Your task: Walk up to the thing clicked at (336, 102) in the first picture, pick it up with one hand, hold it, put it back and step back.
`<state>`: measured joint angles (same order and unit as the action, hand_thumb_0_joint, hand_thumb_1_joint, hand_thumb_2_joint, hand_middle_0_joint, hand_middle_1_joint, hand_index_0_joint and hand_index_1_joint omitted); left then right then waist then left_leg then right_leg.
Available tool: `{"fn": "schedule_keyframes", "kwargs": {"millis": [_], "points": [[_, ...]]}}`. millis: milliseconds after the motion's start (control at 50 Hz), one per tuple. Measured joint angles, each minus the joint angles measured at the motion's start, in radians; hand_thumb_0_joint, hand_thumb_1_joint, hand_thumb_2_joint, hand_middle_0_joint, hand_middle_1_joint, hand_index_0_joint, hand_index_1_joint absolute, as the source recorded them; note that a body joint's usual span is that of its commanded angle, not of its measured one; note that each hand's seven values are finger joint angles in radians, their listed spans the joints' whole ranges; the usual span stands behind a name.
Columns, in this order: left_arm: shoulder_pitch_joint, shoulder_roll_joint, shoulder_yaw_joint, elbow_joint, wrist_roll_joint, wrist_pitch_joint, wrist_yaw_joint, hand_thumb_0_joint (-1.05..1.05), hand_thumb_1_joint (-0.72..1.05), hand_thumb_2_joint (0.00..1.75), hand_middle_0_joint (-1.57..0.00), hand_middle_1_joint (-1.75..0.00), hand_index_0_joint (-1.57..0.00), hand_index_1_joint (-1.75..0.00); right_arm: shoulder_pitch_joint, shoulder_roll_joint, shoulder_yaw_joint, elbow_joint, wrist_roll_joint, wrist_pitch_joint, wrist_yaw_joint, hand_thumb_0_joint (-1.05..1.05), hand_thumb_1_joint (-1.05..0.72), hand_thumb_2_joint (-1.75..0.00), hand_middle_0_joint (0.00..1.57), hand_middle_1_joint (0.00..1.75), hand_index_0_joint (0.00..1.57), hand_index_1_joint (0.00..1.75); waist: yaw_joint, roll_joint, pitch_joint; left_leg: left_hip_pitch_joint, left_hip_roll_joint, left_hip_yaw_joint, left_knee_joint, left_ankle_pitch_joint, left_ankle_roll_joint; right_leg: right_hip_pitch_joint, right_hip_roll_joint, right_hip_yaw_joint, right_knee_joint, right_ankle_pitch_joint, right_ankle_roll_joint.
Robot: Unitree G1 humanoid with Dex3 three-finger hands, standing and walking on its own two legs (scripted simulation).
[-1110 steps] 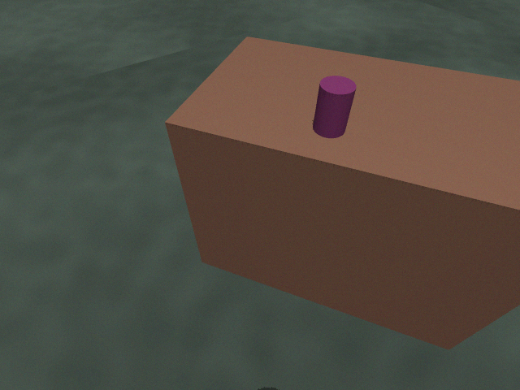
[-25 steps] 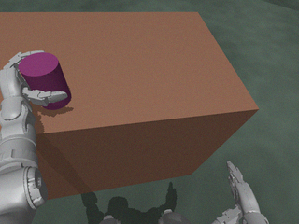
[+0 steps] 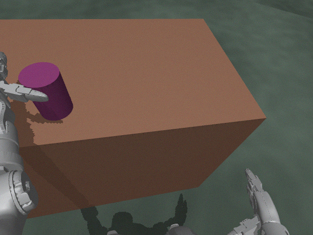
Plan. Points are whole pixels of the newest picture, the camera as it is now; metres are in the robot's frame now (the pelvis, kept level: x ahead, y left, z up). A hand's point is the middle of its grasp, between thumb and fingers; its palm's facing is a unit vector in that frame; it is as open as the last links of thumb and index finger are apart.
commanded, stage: withdraw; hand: left
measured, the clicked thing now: (49, 93) +0.48 +0.22 +0.09
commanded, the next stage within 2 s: rise in 0.06 s
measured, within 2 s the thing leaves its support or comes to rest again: neither
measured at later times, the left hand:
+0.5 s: hand out of the picture +0.45 +0.40 +0.18, palm faces +0.48 -0.84 -0.25, open 17.6 cm
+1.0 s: hand out of the picture +0.23 +0.29 +0.17, palm faces +0.45 -0.81 -0.38, open 17.5 cm
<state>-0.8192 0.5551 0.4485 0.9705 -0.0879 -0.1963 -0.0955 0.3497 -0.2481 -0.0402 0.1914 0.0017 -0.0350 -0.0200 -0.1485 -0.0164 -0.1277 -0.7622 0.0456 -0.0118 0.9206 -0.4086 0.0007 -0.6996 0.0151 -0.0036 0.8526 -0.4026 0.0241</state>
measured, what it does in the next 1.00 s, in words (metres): stands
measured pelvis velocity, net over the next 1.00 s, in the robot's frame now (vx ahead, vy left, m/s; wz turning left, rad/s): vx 0.02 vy -0.01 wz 0.04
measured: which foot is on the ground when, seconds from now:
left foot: down 0.00-1.00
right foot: down 0.00-1.00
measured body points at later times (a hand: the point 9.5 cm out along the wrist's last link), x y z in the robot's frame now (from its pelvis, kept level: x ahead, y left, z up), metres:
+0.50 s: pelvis +0.02 +0.01 +0.02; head +0.07 +0.03 +0.47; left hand +0.41 +0.44 +0.20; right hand +0.16 -0.25 -0.03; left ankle +0.02 +0.11 -0.69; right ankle +0.00 -0.14 -0.69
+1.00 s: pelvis +0.02 -0.01 +0.03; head +0.02 -0.02 +0.48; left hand +0.20 +0.33 +0.19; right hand +0.19 -0.27 -0.04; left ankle +0.02 +0.11 -0.69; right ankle +0.00 -0.14 -0.69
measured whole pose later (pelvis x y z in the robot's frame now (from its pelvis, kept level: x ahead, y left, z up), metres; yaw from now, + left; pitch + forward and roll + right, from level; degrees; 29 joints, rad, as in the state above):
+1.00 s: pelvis +0.02 -0.01 +0.03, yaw +2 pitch +2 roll -1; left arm 0.30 0.38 0.37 -0.21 -0.08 -0.05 0.04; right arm 0.35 -0.25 -0.13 0.43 0.05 -0.01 -0.04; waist 0.07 0.04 -0.05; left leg -0.35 0.01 -0.01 0.65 -0.33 0.00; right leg -0.30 -0.02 -0.01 0.62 -0.35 0.02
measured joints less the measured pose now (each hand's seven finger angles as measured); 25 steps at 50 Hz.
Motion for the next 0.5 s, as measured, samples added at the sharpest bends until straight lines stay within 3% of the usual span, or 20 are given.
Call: {"fn": "schedule_keyframes", "kwargs": {"millis": [60,120,200,220,260,360,420,500], "points": [[-0.047,0.055,0.005,0.017,0.004,0.036,-0.016,-0.02,-0.61,0.07,-0.09,-0.09,-0.1,-0.08,-0.011,-0.006,-0.007,0.042,0.01,-0.004,-0.008,-0.01,0.52,-0.06,0.05,0.05,0.05,0.06,0.002,0.006,-0.007,0.031,0.001,0.0,-0.022,0.005,0.001,0.033,0.001,-0.001,-0.028,0.008,0.0],[-0.108,0.121,-0.018,0.091,0.004,0.081,-0.049,-0.02,-0.61,0.05,-0.07,-0.07,-0.08,-0.07,-0.024,-0.01,-0.012,0.102,0.022,-0.008,-0.015,-0.01,0.52,-0.06,0.05,0.05,0.05,0.06,0.009,0.016,-0.018,0.057,-0.002,0.002,-0.047,0.01,0.004,0.061,-0.002,0.001,-0.055,0.015,0.002],[-0.167,0.185,-0.034,0.199,-0.009,0.134,-0.118,-0.02,-0.61,0.03,-0.06,-0.06,-0.08,-0.05,-0.038,-0.013,0.014,0.14,0.037,-0.01,-0.022,-0.02,0.53,-0.05,0.05,0.05,0.05,0.06,0.023,0.03,-0.025,0.076,-0.006,0.007,-0.072,0.019,0.009,0.079,-0.006,0.005,-0.081,0.024,0.006],[-0.169,0.197,-0.039,0.211,0.013,0.141,-0.124,-0.02,-0.61,0.03,-0.06,-0.06,-0.07,-0.04,-0.041,-0.01,0.022,0.142,0.037,-0.009,-0.019,-0.02,0.53,-0.05,0.05,0.05,0.05,0.06,0.027,0.033,-0.021,0.08,-0.007,0.009,-0.079,0.021,0.01,0.082,-0.008,0.006,-0.087,0.027,0.008],[-0.167,0.222,-0.044,0.24,0.054,0.15,-0.109,-0.02,-0.6,0.03,-0.06,-0.05,-0.07,-0.04,-0.047,-0.004,0.035,0.138,0.035,-0.005,-0.011,-0.02,0.54,-0.05,0.05,0.05,0.05,0.06,0.03,0.038,-0.01,0.089,-0.011,0.011,-0.093,0.028,0.012,0.09,-0.012,0.009,-0.099,0.033,0.01],[-0.115,0.256,-0.009,0.235,0.107,0.194,-0.074,-0.02,-0.57,0.02,-0.06,-0.05,-0.07,-0.04,-0.022,-0.003,0.045,0.106,0.04,0.007,0.009,-0.02,0.56,-0.05,0.05,0.05,0.05,0.06,0.048,0.038,0.017,0.114,-0.018,0.017,-0.13,0.043,0.015,0.114,-0.018,0.013,-0.135,0.047,0.015],[-0.074,0.273,0.012,0.209,0.123,0.208,-0.049,-0.02,-0.57,0.02,-0.06,-0.05,-0.07,-0.04,-0.003,-0.012,0.041,0.113,0.044,0.004,0.015,-0.02,0.55,-0.06,0.05,0.05,0.05,0.06,0.057,0.027,0.017,0.13,-0.017,0.016,-0.146,0.046,0.014,0.132,-0.018,0.012,-0.155,0.052,0.014],[-0.014,0.265,-0.006,0.143,0.126,0.207,-0.009,-0.02,-0.58,0.03,-0.07,-0.04,-0.06,-0.05,-0.002,-0.021,0.022,0.179,0.049,-0.01,0.017,-0.02,0.54,-0.06,0.05,0.05,0.05,0.06,0.082,0.018,0.006,0.154,-0.015,0.011,-0.16,0.044,0.012,0.164,-0.016,0.007,-0.183,0.057,0.012]]}}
